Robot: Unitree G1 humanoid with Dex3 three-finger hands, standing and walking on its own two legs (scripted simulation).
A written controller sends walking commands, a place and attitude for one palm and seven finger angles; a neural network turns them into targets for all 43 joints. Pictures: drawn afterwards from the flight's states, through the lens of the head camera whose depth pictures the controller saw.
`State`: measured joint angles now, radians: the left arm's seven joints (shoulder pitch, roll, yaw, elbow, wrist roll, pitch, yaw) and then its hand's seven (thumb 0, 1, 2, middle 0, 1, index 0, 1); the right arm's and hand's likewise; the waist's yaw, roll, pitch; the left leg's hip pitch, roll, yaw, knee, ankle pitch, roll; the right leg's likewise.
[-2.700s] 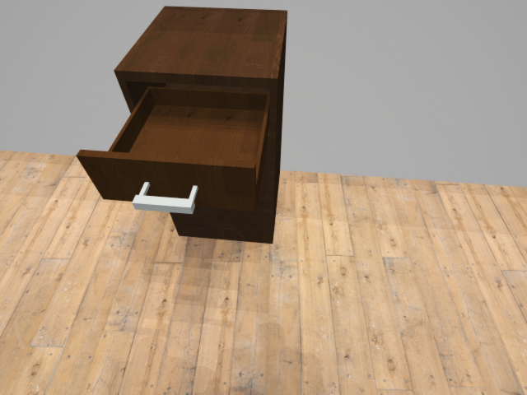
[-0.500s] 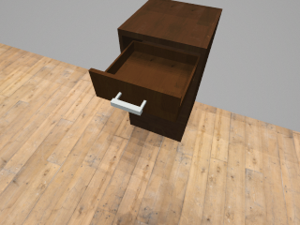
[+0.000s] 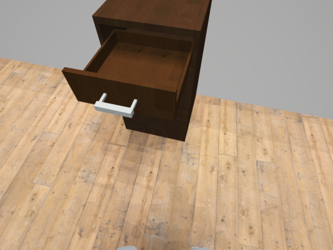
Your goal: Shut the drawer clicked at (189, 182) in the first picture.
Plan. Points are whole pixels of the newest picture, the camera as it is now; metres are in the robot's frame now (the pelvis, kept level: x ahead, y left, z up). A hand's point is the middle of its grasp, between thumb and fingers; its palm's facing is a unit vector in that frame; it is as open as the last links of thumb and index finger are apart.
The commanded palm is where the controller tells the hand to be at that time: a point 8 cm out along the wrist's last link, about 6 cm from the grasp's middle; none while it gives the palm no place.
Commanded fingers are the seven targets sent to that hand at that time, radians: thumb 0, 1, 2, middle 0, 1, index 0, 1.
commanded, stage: turn to face it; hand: left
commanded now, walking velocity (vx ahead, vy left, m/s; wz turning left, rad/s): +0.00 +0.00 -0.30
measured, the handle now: (116, 104) +0.54 +0.21 -0.05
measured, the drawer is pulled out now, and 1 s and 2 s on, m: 0.29 0.29 0.29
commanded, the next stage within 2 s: take the last steps up to it in 0.42 s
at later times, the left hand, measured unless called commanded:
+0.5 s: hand out of the picture +0.07 +0.22 -0.16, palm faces -0.05 -0.98 -0.21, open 7.4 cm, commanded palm none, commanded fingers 0.00 0.90 0.90 -0.20 -0.30 -0.20 -0.30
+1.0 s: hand out of the picture +0.11 +0.19 -0.16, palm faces -0.16 -0.97 -0.17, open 7.4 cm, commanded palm none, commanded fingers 0.00 0.90 0.90 -0.20 -0.30 -0.20 -0.30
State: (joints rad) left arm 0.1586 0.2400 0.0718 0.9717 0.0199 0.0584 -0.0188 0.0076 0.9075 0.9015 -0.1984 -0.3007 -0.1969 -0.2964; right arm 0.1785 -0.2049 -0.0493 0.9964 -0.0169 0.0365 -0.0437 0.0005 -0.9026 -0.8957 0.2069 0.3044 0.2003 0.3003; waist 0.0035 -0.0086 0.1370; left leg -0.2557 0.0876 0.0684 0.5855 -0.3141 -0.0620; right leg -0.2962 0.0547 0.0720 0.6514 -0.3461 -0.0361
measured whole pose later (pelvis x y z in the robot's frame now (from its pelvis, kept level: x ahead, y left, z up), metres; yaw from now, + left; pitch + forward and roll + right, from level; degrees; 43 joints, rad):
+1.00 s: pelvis +0.05 +0.01 +0.01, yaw -10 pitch +0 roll +0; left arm 0.24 0.20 0.06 1.05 0.02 0.02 -0.02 0.01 0.91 0.90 -0.20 -0.30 -0.19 -0.30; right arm 0.33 -0.16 -0.03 1.05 -0.03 -0.04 -0.02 0.00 -0.91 -0.90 0.20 0.30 0.20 0.30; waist -0.02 -0.03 0.07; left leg -0.20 0.03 0.08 0.46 -0.26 0.02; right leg -0.37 -0.04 -0.05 0.93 -0.47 -0.02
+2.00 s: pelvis +0.17 +0.01 +0.00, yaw -11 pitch -2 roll +0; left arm 0.23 0.19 0.01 0.95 0.02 0.01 0.04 0.01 0.91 0.90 -0.20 -0.30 -0.20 -0.30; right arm 0.20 -0.22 -0.04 0.91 -0.01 0.02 -0.03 0.00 -0.91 -0.90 0.20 0.30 0.20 0.30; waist -0.01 0.04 0.04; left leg -0.25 0.03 0.10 0.63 -0.33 0.02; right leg -0.20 -0.03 -0.03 0.63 -0.39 0.01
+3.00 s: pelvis +0.16 -0.01 +0.02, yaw -11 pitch -1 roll +1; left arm 0.32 0.14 -0.02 1.11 0.01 -0.02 0.03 0.01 0.91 0.90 -0.20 -0.30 -0.20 -0.30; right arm 0.28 -0.16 0.01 1.12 0.00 -0.02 -0.03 0.01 -0.92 -0.90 0.20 0.30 0.20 0.30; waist 0.00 0.00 0.00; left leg -0.20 0.04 0.09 0.42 -0.20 -0.01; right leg -0.17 0.01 -0.02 0.46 -0.28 -0.03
